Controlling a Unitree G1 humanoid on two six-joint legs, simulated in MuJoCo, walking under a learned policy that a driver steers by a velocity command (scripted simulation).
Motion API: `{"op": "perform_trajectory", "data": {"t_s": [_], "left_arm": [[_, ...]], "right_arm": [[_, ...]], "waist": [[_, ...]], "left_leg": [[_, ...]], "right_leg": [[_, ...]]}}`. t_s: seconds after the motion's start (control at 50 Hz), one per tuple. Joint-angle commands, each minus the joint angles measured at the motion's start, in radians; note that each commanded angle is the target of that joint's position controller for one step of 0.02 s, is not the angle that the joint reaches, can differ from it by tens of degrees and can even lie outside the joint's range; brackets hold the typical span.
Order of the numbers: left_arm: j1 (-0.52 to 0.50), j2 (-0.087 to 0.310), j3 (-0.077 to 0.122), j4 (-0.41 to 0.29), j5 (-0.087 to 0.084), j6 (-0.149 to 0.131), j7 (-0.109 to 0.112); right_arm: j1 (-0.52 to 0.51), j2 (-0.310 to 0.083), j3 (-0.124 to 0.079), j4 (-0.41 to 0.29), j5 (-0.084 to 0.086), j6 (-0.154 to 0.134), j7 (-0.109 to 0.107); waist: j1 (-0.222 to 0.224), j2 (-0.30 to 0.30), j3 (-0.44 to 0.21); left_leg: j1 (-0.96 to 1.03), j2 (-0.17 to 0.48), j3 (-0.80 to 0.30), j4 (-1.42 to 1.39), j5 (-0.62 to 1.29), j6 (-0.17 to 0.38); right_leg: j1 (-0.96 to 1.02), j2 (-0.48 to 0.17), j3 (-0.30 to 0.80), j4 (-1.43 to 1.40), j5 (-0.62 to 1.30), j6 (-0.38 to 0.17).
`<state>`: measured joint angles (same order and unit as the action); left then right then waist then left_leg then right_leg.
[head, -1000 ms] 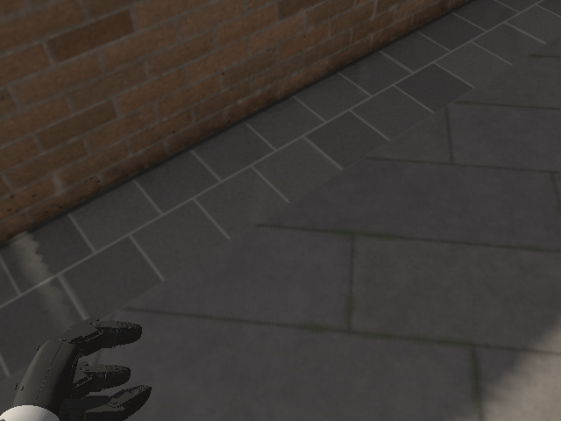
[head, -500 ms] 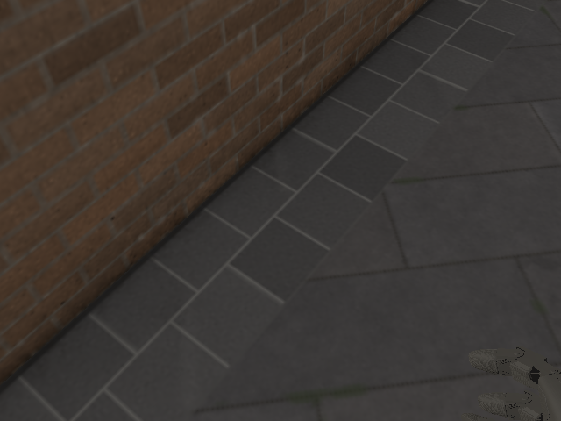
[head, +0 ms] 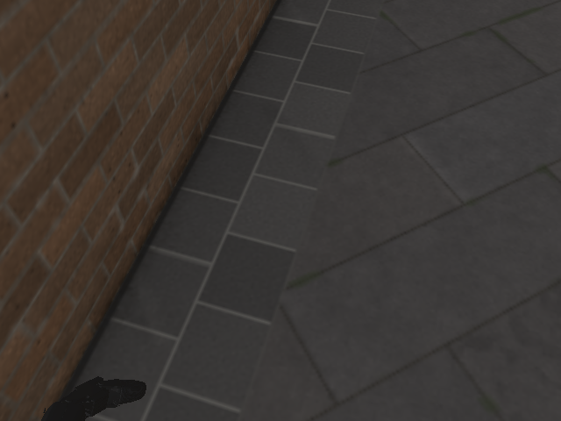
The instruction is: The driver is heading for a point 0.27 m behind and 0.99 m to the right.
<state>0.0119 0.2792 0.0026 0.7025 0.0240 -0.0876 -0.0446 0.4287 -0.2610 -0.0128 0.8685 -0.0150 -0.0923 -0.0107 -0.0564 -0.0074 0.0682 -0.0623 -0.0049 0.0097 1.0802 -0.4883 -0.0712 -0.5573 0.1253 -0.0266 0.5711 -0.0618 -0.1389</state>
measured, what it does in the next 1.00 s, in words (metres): walks ahead, turning right: left foot, then right foot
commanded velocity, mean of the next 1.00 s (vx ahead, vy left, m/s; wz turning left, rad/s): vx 0.65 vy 0.00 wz -0.91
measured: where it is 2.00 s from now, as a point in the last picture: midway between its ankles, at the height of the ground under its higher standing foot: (505, 255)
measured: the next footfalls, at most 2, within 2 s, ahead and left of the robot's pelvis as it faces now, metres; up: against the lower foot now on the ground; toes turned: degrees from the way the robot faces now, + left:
left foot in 0.38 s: +0.42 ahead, +0.08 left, +0.00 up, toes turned -31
right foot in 0.92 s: +0.61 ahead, -0.32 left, +0.00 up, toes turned -54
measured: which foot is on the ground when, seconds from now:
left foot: up 0.00-0.36, down 0.38-0.92, up 0.94-1.00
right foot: down 0.00-0.38, up 0.40-0.90, down 0.92-1.00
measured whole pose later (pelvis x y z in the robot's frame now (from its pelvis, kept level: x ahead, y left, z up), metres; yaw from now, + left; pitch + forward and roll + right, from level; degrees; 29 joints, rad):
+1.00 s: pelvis +0.58 -0.25 +0.00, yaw -56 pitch +1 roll -2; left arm 0.16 0.31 0.05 0.72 0.04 0.00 -0.02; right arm 0.43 -0.24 -0.02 0.83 -0.01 -0.07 -0.01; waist -0.05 0.00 0.03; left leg -0.21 0.09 0.03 1.37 -0.36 -0.04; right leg -0.42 0.18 -0.10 0.70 -0.31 -0.18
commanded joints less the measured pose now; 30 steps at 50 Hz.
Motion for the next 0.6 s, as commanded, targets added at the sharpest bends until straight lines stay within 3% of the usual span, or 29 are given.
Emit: {"op": "perform_trajectory", "data": {"t_s": [0.02,0.04,0.06,0.1,0.16,0.22,0.24,0.28,0.32,0.34,0.36,0.38,0.4,0.42,0.44,0.46,0.48,0.52,0.6], "left_arm": [[0.218,0.237,0.100,-0.053,-0.023,0.011,0.025],[0.172,0.213,0.095,-0.051,-0.045,0.007,0.023],[0.154,0.185,0.086,-0.056,-0.056,0.008,0.025],[0.169,0.168,0.087,-0.044,-0.054,0.012,0.027],[0.156,0.183,0.099,-0.035,-0.062,0.038,0.050],[0.187,0.211,0.119,-0.031,-0.076,0.097,0.094],[0.200,0.211,0.119,-0.026,-0.077,0.107,0.103],[0.208,0.199,0.117,-0.032,-0.066,0.106,0.103],[0.211,0.155,0.107,-0.049,-0.060,0.093,0.092],[0.221,0.138,0.106,-0.048,-0.062,0.088,0.086],[0.237,0.123,0.102,-0.049,-0.061,0.085,0.078],[0.281,0.080,0.087,-0.047,-0.054,0.080,0.064],[0.290,0.124,0.090,-0.075,0.019,0.067,0.033],[0.314,0.124,0.087,-0.089,0.021,0.060,0.023],[0.269,0.176,0.089,-0.067,0.032,0.062,0.022],[0.209,0.211,0.101,-0.054,0.037,0.061,0.010],[0.209,0.196,0.104,-0.048,0.034,0.063,0.001],[0.167,0.150,0.087,-0.074,0.033,0.068,-0.017],[0.083,0.107,0.070,-0.125,0.025,0.077,-0.034]], "right_arm": [[-0.070,-0.207,-0.025,-0.201,0.024,-0.046,-0.009],[-0.116,-0.190,-0.025,-0.205,0.005,-0.044,-0.019],[-0.138,-0.189,-0.030,-0.219,-0.008,-0.034,-0.025],[-0.156,-0.167,-0.035,-0.255,-0.009,-0.015,-0.024],[-0.253,-0.111,-0.023,-0.300,-0.010,0.002,-0.023],[-0.385,-0.109,-0.028,-0.335,0.004,0.013,-0.019],[-0.419,-0.104,-0.029,-0.342,0.010,0.017,-0.013],[-0.465,-0.119,-0.035,-0.355,0.025,0.029,-0.007],[-0.481,-0.148,-0.049,-0.356,0.046,0.022,-0.010],[-0.461,-0.157,-0.056,-0.350,0.041,0.012,-0.007],[-0.407,-0.162,-0.066,-0.332,0.036,0.001,-0.006],[-0.334,-0.174,-0.077,-0.321,0.025,-0.007,-0.008],[-0.201,-0.248,-0.071,-0.286,-0.061,0.025,-0.023],[-0.125,-0.298,-0.103,-0.252,-0.067,0.033,-0.024],[-0.195,-0.225,-0.088,-0.281,-0.043,0.040,-0.015],[-0.226,-0.181,-0.076,-0.285,-0.026,0.042,-0.019],[-0.226,-0.188,-0.078,-0.275,-0.025,0.048,-0.022],[-0.185,-0.174,-0.072,-0.235,-0.015,0.034,-0.021],[-0.086,-0.142,-0.070,-0.185,-0.005,0.004,0.000]], "waist": [[0.143,0.037,-0.466],[0.086,0.137,-0.310],[0.054,0.141,-0.232],[0.004,0.070,-0.159],[-0.010,0.012,-0.133],[0.035,-0.027,-0.211],[0.046,-0.044,-0.235],[0.062,-0.103,-0.210],[0.074,-0.133,-0.153],[0.074,-0.124,-0.145],[0.056,-0.105,-0.159],[0.040,-0.030,-0.221],[0.004,0.080,-0.230],[0.000,0.302,-0.261],[0.016,0.176,-0.160],[0.008,0.083,-0.108],[0.026,0.052,-0.106],[0.025,0.077,-0.060],[0.003,0.103,-0.057]], "left_leg": [[-0.668,0.004,-0.162,0.455,-0.025,0.000],[-0.641,0.029,-0.140,0.375,0.000,-0.001],[-0.604,0.034,-0.135,0.325,0.017,-0.011],[-0.543,0.033,-0.133,0.217,0.045,-0.016],[-0.462,-0.020,-0.077,-0.111,0.132,-0.028],[-0.323,-0.115,-0.058,-0.402,0.356,-0.034],[-0.290,-0.125,-0.074,-0.461,0.425,-0.033],[-0.281,-0.100,-0.132,-0.525,0.460,-0.031],[-0.296,-0.045,-0.197,-0.580,0.408,-0.009],[-0.267,-0.026,-0.206,-0.606,0.391,0.015],[-0.172,-0.005,-0.186,-0.659,0.371,0.047],[0.033,0.085,-0.238,-0.653,0.285,0.104],[0.226,0.231,-0.519,-0.735,-0.195,0.170],[0.281,0.392,-0.901,-0.891,-0.516,0.266],[0.186,0.388,-0.878,-0.884,-0.500,0.254],[0.086,0.323,-0.686,-0.866,-0.354,0.212],[0.043,0.280,-0.563,-0.873,-0.244,0.183],[-0.007,0.237,-0.400,-0.902,-0.105,0.166],[0.042,0.243,-0.244,-0.932,0.048,0.183]], "right_leg": [[0.991,-0.385,0.601,-0.106,0.733,-0.299],[0.766,-0.327,0.532,-0.162,0.669,-0.254],[0.613,-0.296,0.497,-0.206,0.665,-0.246],[0.436,-0.242,0.448,-0.244,0.690,-0.221],[0.257,-0.137,0.379,-0.222,0.724,-0.147],[0.217,-0.064,0.388,-0.159,0.588,-0.003],[0.223,-0.060,0.416,-0.162,0.425,0.022],[0.251,-0.084,0.504,-0.189,0.093,0.008],[0.304,-0.132,0.600,-0.167,-0.175,-0.026],[0.323,-0.141,0.617,-0.122,-0.240,-0.036],[0.310,-0.132,0.600,-0.058,-0.316,-0.035],[0.211,-0.090,0.536,0.102,-0.489,-0.020],[-0.056,0.058,0.377,0.259,-0.614,0.035],[-0.184,0.060,0.235,0.476,-0.559,0.048],[-0.245,-0.023,0.197,0.601,-0.439,0.056],[-0.203,-0.042,0.188,0.600,-0.340,0.067],[-0.175,-0.072,0.168,0.599,-0.298,0.073],[-0.196,-0.122,0.138,0.582,-0.242,0.083],[-0.319,-0.149,0.123,0.619,-0.127,0.095]]}}
Velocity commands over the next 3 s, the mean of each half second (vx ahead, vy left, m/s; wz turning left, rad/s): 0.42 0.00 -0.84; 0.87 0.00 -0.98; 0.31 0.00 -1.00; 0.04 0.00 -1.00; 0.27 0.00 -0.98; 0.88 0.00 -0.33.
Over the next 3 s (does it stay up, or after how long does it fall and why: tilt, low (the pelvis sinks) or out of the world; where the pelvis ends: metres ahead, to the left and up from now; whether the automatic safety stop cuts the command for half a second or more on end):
stays up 0.38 -0.73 -0.01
